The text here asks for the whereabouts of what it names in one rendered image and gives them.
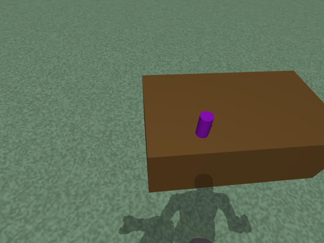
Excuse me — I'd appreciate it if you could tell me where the can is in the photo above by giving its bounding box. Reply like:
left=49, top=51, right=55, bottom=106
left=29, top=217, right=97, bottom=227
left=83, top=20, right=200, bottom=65
left=195, top=111, right=214, bottom=138

